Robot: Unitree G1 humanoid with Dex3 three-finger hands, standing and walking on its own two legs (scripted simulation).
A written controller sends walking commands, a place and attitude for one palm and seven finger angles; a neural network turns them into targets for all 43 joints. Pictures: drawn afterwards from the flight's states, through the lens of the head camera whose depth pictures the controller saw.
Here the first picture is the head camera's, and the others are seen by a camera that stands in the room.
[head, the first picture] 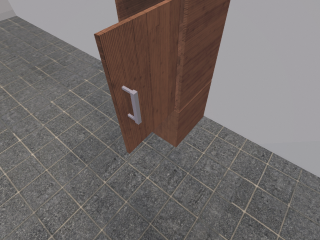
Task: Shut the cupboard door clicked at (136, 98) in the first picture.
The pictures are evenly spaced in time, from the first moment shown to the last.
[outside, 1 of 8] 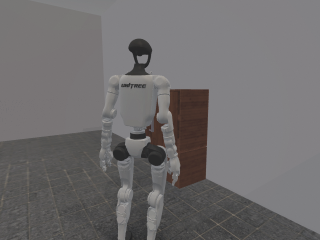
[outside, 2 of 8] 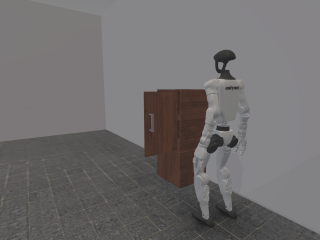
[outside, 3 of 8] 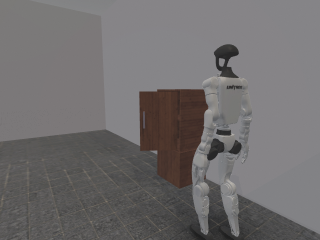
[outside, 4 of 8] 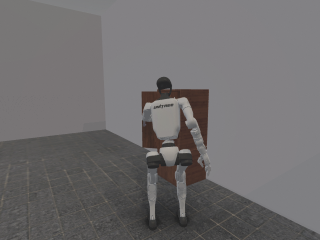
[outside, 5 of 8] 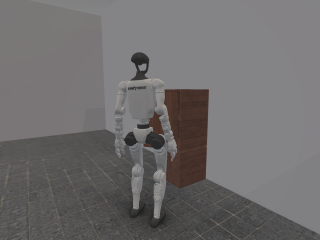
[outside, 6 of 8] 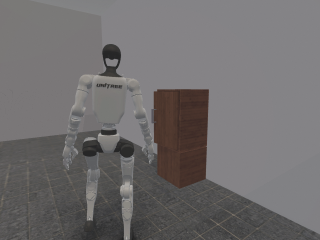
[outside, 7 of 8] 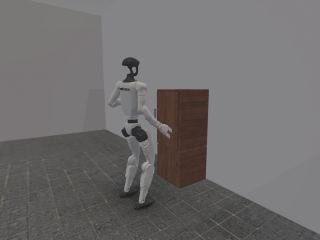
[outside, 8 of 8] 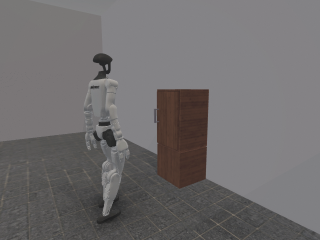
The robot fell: no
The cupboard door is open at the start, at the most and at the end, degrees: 91 91 0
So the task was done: yes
